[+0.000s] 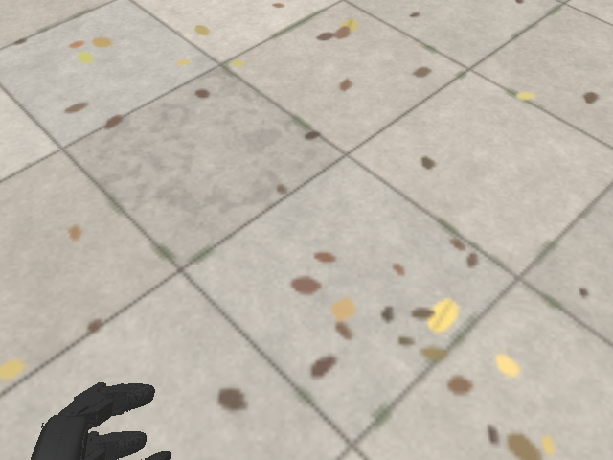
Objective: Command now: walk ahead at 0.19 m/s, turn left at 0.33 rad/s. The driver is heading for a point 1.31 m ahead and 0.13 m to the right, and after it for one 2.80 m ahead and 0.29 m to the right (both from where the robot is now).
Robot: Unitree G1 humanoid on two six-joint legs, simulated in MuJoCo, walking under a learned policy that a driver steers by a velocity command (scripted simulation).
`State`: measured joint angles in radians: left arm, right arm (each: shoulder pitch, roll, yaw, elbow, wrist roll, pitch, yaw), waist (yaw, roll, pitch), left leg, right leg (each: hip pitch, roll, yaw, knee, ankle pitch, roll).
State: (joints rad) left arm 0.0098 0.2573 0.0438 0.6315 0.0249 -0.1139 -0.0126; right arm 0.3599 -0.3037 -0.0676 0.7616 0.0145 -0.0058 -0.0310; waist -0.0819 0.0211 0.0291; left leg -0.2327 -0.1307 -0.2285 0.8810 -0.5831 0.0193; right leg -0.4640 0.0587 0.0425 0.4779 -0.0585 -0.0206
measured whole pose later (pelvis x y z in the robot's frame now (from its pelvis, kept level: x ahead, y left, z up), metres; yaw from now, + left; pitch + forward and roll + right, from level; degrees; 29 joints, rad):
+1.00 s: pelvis +0.22 +0.01 +0.02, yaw +3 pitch +2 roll +0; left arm 0.43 0.24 0.03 0.94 -0.01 -0.06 0.00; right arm 0.14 -0.28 -0.06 0.67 0.02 -0.07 0.03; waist 0.08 0.03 0.01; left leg -0.61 0.06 0.01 0.80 -0.15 0.00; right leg 0.01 0.02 0.01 0.26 -0.29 -0.03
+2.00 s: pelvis +0.72 -0.03 +0.02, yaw -22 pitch +2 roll +0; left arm 0.24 0.27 0.07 0.73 0.00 -0.04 0.00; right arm 0.09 -0.31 -0.06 0.73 -0.01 -0.08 -0.01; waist 0.03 0.04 0.08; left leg -0.66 0.10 -0.06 0.93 -0.21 -0.06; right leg -0.22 0.10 0.04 0.35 -0.15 -0.10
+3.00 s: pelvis +1.06 -0.04 +0.00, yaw +0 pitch +3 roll +0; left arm 0.48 0.27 0.05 0.90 -0.02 -0.05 0.00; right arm 0.03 -0.26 -0.04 0.59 0.01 -0.06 0.04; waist 0.10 0.01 0.02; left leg -0.49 0.00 0.04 0.58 -0.13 0.05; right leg -0.06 -0.10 -0.03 0.65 -0.50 0.03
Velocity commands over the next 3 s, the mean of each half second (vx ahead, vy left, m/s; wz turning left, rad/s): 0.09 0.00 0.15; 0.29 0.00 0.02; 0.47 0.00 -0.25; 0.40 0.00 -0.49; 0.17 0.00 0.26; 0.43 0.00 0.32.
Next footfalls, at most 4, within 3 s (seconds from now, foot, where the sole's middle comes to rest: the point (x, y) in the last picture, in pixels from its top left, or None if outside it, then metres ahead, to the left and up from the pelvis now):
0.28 left None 0.12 0.14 -0.76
1.16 left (222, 454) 0.48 0.17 -0.76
1.72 right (339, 328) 0.75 -0.11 -0.76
2.20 left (282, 250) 0.99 0.02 -0.76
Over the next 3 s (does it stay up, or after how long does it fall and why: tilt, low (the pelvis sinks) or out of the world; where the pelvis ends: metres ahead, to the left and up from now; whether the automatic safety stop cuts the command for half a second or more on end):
stays up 1.06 -0.04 0.00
